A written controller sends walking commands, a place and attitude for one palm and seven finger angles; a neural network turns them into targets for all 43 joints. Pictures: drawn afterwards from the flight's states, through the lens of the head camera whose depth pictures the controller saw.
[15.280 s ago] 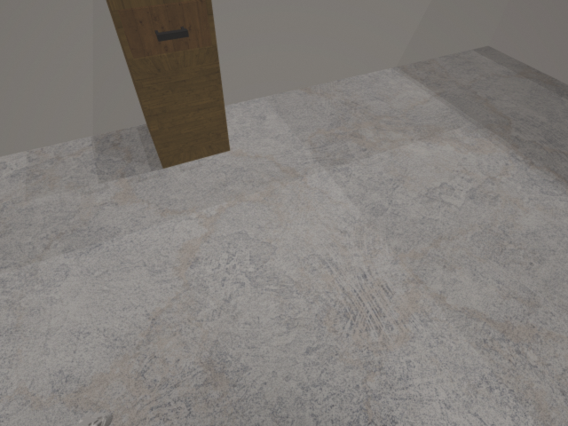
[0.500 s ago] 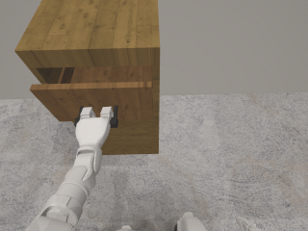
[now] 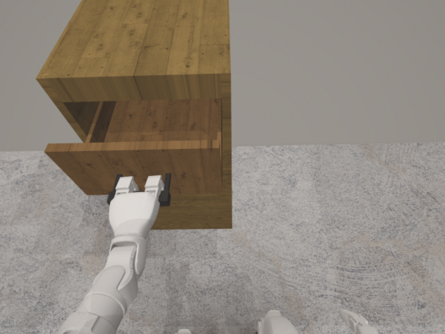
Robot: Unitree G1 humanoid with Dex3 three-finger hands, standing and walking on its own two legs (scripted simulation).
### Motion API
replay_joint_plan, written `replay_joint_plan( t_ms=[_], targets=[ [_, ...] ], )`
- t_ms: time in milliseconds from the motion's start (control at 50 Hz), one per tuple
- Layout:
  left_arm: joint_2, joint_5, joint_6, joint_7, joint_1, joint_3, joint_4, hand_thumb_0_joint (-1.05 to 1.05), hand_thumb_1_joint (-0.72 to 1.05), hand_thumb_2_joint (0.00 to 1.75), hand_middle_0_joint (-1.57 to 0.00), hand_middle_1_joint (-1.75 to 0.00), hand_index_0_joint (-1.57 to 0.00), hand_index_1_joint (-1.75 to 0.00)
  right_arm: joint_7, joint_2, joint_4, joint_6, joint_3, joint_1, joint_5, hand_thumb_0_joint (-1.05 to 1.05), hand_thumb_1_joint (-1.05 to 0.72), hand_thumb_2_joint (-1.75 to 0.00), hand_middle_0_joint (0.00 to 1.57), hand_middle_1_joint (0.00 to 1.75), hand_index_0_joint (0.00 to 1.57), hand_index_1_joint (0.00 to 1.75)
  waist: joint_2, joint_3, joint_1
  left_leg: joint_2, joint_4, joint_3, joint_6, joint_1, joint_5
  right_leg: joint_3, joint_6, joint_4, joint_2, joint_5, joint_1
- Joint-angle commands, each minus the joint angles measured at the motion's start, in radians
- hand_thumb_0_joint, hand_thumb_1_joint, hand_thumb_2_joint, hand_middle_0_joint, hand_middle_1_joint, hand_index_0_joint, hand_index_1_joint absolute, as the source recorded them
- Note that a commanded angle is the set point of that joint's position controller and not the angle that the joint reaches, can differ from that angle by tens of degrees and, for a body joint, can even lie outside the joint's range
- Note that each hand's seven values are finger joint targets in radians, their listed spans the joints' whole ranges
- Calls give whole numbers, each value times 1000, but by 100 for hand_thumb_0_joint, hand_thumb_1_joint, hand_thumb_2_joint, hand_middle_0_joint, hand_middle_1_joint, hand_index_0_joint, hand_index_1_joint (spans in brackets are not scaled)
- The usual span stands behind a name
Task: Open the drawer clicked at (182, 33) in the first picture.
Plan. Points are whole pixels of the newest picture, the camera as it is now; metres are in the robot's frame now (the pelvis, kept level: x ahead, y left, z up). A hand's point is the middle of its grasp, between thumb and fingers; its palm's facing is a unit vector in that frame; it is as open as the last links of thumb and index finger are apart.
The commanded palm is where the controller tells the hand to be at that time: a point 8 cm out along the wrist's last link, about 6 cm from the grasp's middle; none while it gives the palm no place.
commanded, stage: pull the drawer open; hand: left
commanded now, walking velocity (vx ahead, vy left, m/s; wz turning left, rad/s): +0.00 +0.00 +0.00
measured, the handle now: (141, 188) +0.40 +0.18 -0.03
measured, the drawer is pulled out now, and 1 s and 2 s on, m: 0.13 0.24 0.30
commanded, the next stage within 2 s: open the thumb to release the handle in 1.66 s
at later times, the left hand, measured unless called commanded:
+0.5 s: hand (140, 250) +0.28 +0.17 -0.05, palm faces -0.01 -0.06 -1.00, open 6.0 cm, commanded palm +0.24 +0.18 +0.00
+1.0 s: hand (136, 277) +0.23 +0.17 -0.05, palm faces +0.00 -0.09 -1.00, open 6.0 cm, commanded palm +0.18 +0.18 +0.00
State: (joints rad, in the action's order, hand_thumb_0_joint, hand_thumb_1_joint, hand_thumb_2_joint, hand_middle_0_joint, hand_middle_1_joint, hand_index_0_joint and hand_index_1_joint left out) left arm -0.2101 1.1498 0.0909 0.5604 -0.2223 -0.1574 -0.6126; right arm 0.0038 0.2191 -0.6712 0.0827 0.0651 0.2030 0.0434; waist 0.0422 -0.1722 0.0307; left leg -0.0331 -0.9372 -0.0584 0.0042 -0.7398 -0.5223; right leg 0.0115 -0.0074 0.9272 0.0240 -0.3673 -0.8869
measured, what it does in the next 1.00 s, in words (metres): stands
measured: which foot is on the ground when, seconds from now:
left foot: down 0.00-1.00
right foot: down 0.00-1.00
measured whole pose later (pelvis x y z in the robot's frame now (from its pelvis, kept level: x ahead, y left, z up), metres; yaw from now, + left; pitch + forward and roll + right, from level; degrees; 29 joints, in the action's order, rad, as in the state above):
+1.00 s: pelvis +0.00 -0.01 -0.01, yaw +0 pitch +16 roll +2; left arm -0.21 1.18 0.07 0.60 0.26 -0.19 -0.21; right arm 0.02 0.21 -0.60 0.05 0.04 0.11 0.06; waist 0.03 -0.17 -0.02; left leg -0.04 -0.99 -0.06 0.02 -0.71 -0.56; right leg 0.01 -0.02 1.01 0.02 -0.42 -0.87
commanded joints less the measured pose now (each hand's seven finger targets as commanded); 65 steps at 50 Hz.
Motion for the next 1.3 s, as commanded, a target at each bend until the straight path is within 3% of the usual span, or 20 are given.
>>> replay_joint_plan(
  t_ms=[0,140,300,360,400,440,500,580,700,860,880,960,1000,1060,1100,1260,1280],
  targets=[
    [-109,2,-1,55,-76,52,202,0,90,90,-40,-135,-40,-135,-16,126,123,-47,37,-27,0,0,-90,-90,20,30,20,30,-57,-344,-35,58,100,12,-16,77,432,20,-44,-72,-38,404,379],
    [-103,-5,1,56,40,54,271,0,90,90,-40,-135,-40,-135,-15,122,141,-54,37,-44,-4,0,-90,-90,20,30,20,30,-85,-328,-43,61,100,7,-16,77,410,12,-40,-76,-37,408,395],
    [-97,-4,1,67,140,45,373,0,90,90,-40,-135,-40,-135,-9,119,169,-61,31,-80,-1,0,-90,-90,20,30,20,30,-57,-311,-53,63,95,11,-14,91,398,14,-45,-71,-38,378,378],
    [-91,7,2,73,169,39,363,0,90,90,-40,-135,-40,-135,-13,114,165,-64,25,-91,2,0,-90,-90,20,30,20,30,-83,-278,-50,65,93,13,-13,73,361,15,-41,-69,-39,354,362],
    [-83,10,2,77,158,28,402,0,90,90,-40,-135,-40,-135,-12,114,171,-67,25,-106,4,0,-90,-90,20,30,20,30,-49,-292,-54,64,93,12,-13,88,365,11,-46,-69,-39,343,356],
    [-92,12,7,80,223,41,395,0,90,90,-40,-135,-40,-135,-12,111,175,-67,22,-108,4,0,-90,-90,20,30,20,30,-82,-286,-62,67,88,11,-13,81,367,11,-42,-66,-39,359,368],
    [-82,10,4,79,246,28,439,0,90,90,-40,-135,-40,-135,-11,110,183,-68,21,-125,4,0,-90,-90,20,30,20,30,-56,-282,-63,67,88,13,-11,91,370,9,-46,-64,-40,354,359],
    [-75,6,3,76,320,20,461,0,90,90,-40,-135,-40,-135,-9,103,194,-70,16,-134,7,0,-90,-90,20,30,20,30,-83,-269,-68,69,82,11,-13,82,355,5,-42,-65,-38,357,368],
    [-111,6,-10,85,413,64,520,0,90,90,-40,-135,-40,-135,-9,100,207,-72,10,-157,7,0,-90,-90,20,30,20,30,-82,-265,-81,73,73,12,-10,69,349,-11,-45,-55,-38,379,380],
    [-83,15,-10,101,491,33,561,0,90,90,-40,-135,-40,-135,0,96,215,-76,7,-168,14,0,-90,-90,20,30,20,30,-81,-236,-80,71,59,14,-11,65,327,-7,-43,-46,-40,337,340],
    [-105,11,-12,102,524,63,580,0,90,90,-40,-135,-40,-135,1,94,222,-75,8,-165,11,0,-90,-90,20,30,20,30,-88,-268,-92,73,58,15,-11,64,334,-10,-44,-39,-40,345,363],
    [-104,2,-17,101,610,69,583,0,90,90,-40,-135,-40,-135,1,92,228,-79,1,-179,11,0,-90,-90,20,30,20,30,-100,-228,-99,78,55,13,-9,35,311,-19,-41,-40,-37,359,366],
    [-118,0,-21,100,622,83,628,0,90,90,-40,-135,-40,-135,3,92,234,-77,1,-182,10,0,-90,-90,20,30,20,30,-86,-260,-100,78,49,14,-10,45,327,-26,-45,-31,-38,383,379],
    [-92,3,-31,99,678,51,627,0,90,90,-40,-135,-40,-135,9,90,241,-80,-4,-187,12,0,-90,-90,20,30,20,30,-87,-215,-99,77,42,15,-9,37,317,-18,-44,-27,-41,354,342],
    [-117,5,-35,102,684,77,655,0,90,90,-40,-135,-40,-135,11,92,246,-79,-2,-188,13,0,-90,-90,20,30,20,30,-76,-232,-102,75,38,18,-10,40,319,-24,-48,-21,-44,343,341],
    [-120,9,-61,105,784,86,671,0,90,90,-40,-135,-40,-135,13,87,258,-89,-10,-186,20,0,-90,-90,20,30,20,30,-95,-204,-110,79,17,20,-11,15,296,-31,-47,-6,-46,325,312],
    [-118,6,-65,101,797,81,704,0,90,90,-40,-135,-40,-135,18,85,266,-90,-9,-182,22,0,-90,-90,20,30,20,30,-94,-232,-113,77,11,20,-11,19,305,-36,-46,0,-41,340,324]
  ],
)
